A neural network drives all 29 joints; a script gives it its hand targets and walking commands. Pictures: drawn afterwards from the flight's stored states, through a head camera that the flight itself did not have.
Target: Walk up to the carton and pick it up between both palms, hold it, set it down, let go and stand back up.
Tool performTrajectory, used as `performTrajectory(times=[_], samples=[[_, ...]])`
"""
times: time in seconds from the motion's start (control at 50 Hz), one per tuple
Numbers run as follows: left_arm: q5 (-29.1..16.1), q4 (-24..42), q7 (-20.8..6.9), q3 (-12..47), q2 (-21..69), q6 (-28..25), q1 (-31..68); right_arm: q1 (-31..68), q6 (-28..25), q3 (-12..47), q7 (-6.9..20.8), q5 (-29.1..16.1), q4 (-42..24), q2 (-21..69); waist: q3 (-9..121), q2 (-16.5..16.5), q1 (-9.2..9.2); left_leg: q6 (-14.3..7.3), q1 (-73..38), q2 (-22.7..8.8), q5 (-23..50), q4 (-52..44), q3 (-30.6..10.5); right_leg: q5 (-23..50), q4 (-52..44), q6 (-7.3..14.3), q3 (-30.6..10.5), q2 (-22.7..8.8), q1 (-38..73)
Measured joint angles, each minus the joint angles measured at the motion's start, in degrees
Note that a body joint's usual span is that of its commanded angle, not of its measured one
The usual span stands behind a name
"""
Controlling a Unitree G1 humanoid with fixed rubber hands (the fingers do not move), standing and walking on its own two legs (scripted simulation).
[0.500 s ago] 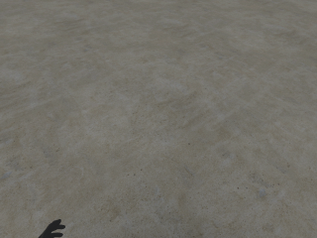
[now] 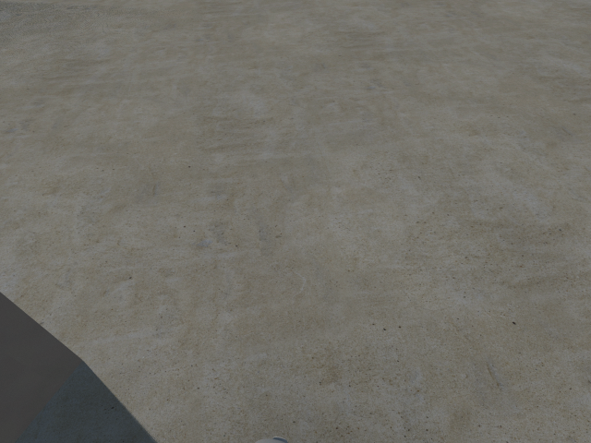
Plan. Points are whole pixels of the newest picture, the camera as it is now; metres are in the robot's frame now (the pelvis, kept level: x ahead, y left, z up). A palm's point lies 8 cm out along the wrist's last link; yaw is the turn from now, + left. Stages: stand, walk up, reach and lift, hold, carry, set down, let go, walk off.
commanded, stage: walk up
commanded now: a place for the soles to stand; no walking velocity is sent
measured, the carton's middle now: out of the picture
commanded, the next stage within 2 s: none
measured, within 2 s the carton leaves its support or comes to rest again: neither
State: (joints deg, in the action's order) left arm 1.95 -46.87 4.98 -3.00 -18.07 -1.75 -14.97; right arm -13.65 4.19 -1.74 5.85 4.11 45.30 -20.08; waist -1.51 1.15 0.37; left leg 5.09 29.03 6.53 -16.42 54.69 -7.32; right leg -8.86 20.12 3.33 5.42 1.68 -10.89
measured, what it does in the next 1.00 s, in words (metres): steps to the left, turning left: left foot, then right foot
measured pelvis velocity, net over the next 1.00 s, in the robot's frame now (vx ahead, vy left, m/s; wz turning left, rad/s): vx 0.16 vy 0.29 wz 0.98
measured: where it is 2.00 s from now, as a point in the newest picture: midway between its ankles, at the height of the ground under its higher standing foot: outside the picture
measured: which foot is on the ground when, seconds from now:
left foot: up 0.00-0.30, down 0.32-0.72, up 0.74-1.00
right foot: down 0.00-0.32, up 0.34-0.72, down 0.74-1.00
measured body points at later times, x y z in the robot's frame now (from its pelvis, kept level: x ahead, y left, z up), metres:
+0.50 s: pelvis +0.05 +0.16 -0.01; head +0.06 +0.21 +0.44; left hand +0.00 +0.46 -0.14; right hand +0.24 -0.08 -0.10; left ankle +0.03 +0.26 -0.74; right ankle +0.11 +0.02 -0.68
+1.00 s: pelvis +0.16 +0.29 +0.00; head +0.19 +0.29 +0.45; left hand -0.06 +0.47 -0.11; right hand +0.45 +0.22 -0.13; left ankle +0.08 +0.47 -0.68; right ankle +0.23 +0.18 -0.74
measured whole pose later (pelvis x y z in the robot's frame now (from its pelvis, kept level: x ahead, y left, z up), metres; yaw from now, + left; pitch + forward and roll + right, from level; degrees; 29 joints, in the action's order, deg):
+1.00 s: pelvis +0.16 +0.29 +0.00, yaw +56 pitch -1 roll +0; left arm 2.7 -43.4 3.0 -2.3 -15.6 -5.6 -25.0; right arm -12.5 2.1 -1.3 6.4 3.1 46.2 -19.8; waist -3.2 3.1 -1.8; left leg 4.9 34.9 -4.5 -8.1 54.3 -3.4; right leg -15.9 22.1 -1.2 12.8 -5.3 -4.1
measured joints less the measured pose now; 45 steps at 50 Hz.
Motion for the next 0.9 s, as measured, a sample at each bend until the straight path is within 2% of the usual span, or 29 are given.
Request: performTrajectory(times=[0.04, 0.08, 0.14, 0.2, 0.28, 0.32, 0.34, 0.36, 0.4, 0.42, 0.46, 0.54, 0.6, 0.66, 0.72, 0.74, 0.76, 0.8, 0.84, 0.9], samples=[[0.1, 0.1, 0.0, -0.1, 0.0, -0.7, -0.1, -0.1, 0.0, -0.3, 0.8, 0.1, 0.5, -1.0, -0.1, 0.3, -0.19, 0.8, 2.3, -3.6, 2.5, 5.8, 0.2, -0.5, 0.1, -1.0, 1.9, -1.9, 0.8], [0.6, 0.5, -0.2, -0.1, 0.2, -1.2, -0.2, -0.1, 0.2, -0.5, 1.7, -0.7, 1.6, -1.7, -0.3, 0.5, -0.12, 1.2, 2.9, -7.4, 4.3, 6.3, 0.0, -1.6, 1.1, -1.9, 4.0, -3.7, 1.5], [1.6, 1.3, -0.5, -0.1, 0.2, -1.6, -0.4, 0.6, 0.7, -0.2, 2.5, -1.8, 3.4, -1.8, -0.9, 0.5, -0.11, 1.7, 2.1, -12.4, 4.8, 1.7, 1.1, -3.2, 2.1, -2.9, 7.1, -6.4, 3.1], [2.3, 1.9, -1.1, -0.3, -0.3, -1.8, -1.2, 2.2, 0.4, 0.5, 2.9, -2.3, 4.3, -1.1, -1.7, 0.1, -0.37, 1.2, 0.1, -15.3, 4.2, -4.9, 3.5, -4.2, 2.3, -3.8, 10.1, -9.0, 5.0], [3.1, 2.0, -1.7, -0.9, -1.9, -1.1, -2.9, 5.0, -1.0, 0.7, 2.7, -2.6, 4.4, -0.3, -2.2, -0.6, -0.96, -1.0, -4.8, -15.7, 1.9, -14.3, 7.2, -6.6, 4.2, -4.6, 13.8, -12.5, 7.0], [3.2, 1.7, -2.0, -1.2, -2.9, -0.2, -3.9, 5.8, -2.0, 0.5, 1.9, -2.5, 4.0, -0.3, -1.7, -1.0, -1.10, -2.5, -8.5, -14.4, 1.0, -19.4, 8.9, -9.5, 8.4, -3.8, 14.9, -14.8, 6.4], [3.2, 1.4, -2.4, -1.4, -3.7, 0.4, -4.0, 6.3, -2.6, 0.1, 1.2, -2.5, 3.9, 0.1, -1.8, -2.3, -0.88, -3.3, -8.7, -12.5, 2.9, -19.7, 9.0, -12.3, 13.2, -2.7, 13.9, -16.7, 4.9], [3.1, 1.2, -3.0, -1.6, -4.5, 1.2, -3.7, 6.4, -3.0, -0.1, 0.3, -2.7, 3.7, 0.9, -2.4, -3.8, -0.78, -4.0, -8.2, -10.7, 2.6, -18.0, 8.9, -16.6, 19.9, -2.1, 10.4, -17.2, 2.5], [1.8, 2.6, -4.1, -1.3, -4.7, 2.4, -3.3, 5.1, -3.2, -0.2, -1.0, -4.1, 3.5, 1.8, -2.8, -5.0, -0.28, -5.1, -8.1, -8.6, 1.5, -17.5, 7.7, -24.6, 32.7, -2.3, 2.2, -12.9, -3.7], [1.1, 3.6, -4.4, -0.9, -4.4, 2.4, -3.0, 4.1, -3.0, -0.2, -1.6, -4.4, 3.6, 1.9, -2.9, -5.2, 0.09, -5.4, -9.0, -7.8, 1.8, -18.9, 6.9, -25.4, 36.5, -2.4, 0.0, -10.7, -6.3], [0.3, 5.3, -4.6, 0.0, -3.3, 1.6, -2.4, 1.6, -2.4, -0.2, -2.2, -4.3, 3.6, 1.7, -3.2, -5.2, 1.01, -6.1, -11.1, -6.1, 3.3, -22.6, 5.3, -23.2, 38.3, -2.7, -1.8, -7.9, -10.4], [0.3, 7.2, -4.2, 1.2, -1.2, 0.5, -2.0, -2.8, -2.1, -0.4, -1.8, -3.3, 2.9, 1.2, -3.0, -4.5, 3.04, -7.8, -14.2, -3.1, 4.4, -26.6, 1.6, -18.0, 33.2, -3.4, -2.8, -5.0, -15.6], [0.1, 7.7, -3.8, 1.4, -0.3, 0.5, -2.2, -5.0, -2.0, -0.5, -1.4, -2.8, 2.5, 1.4, -2.3, -3.5, 3.91, -8.4, -15.6, -1.2, 3.3, -26.6, -1.2, -13.6, 27.8, -3.3, -3.0, -3.3, -16.9], [-0.1, 8.2, -3.3, 1.3, 0.3, 0.3, -2.4, -6.2, -1.9, -0.5, -1.2, -2.6, 2.3, 1.9, -1.2, -2.5, 4.18, -8.7, -16.7, 0.5, 1.2, -25.2, -3.9, -9.9, 21.6, -2.7, -3.4, -1.4, -15.5], [0.3, 9.2, -2.6, 1.0, 0.5, -0.4, -3.1, -6.9, -1.8, -0.1, -1.1, -2.6, 1.9, 2.2, 0.3, -2.1, 3.23, -8.7, -17.1, 2.5, -2.4, -21.6, -6.2, -5.4, 12.1, -1.8, -3.9, 0.1, -10.0], [0.6, 9.4, -2.2, 0.9, 0.4, -0.8, -3.4, -7.0, -1.9, 0.1, -1.0, -2.6, 1.8, 2.2, 0.9, -2.1, 2.46, -8.0, -16.4, 3.1, -5.0, -18.9, -6.5, -2.9, 10.1, -1.2, -4.1, 0.1, -8.7], [0.9, 9.2, -1.7, 0.9, 0.8, -1.0, -3.4, -6.6, -1.9, 0.2, -1.1, -2.3, 1.8, 2.1, 1.0, -1.1, 1.82, -6.4, -15.0, 2.7, -8.3, -14.8, -6.5, -2.0, 11.0, -1.0, -3.1, 0.2, -8.4], [0.7, 8.1, -0.7, 0.8, 1.5, -1.1, -3.8, -5.6, -1.8, 0.3, -1.4, -1.1, 1.5, 1.9, 1.1, 0.2, 0.92, -3.4, -10.2, 1.0, -10.1, -4.4, -2.7, -3.8, 11.4, -1.2, -1.1, -0.8, -6.8], [0.3, 6.5, -0.6, 0.7, 1.9, -1.6, -4.6, -4.6, -1.8, 0.2, -1.3, -0.2, 0.9, 1.2, 0.7, 0.9, 0.09, -1.4, -5.4, -1.7, -7.1, 2.6, 1.0, -4.8, 8.9, -1.6, 0.4, -2.4, -3.7], [0.1, 5.0, -0.9, 0.7, 2.3, -2.8, -6.5, -3.1, -2.0, -0.1, -0.4, -0.2, 0.4, -0.2, 0.0, 1.7, -1.19, -0.2, 0.7, -6.0, -0.2, 6.1, 2.7, -4.7, 4.7, -2.7, 2.9, -4.4, 0.7]])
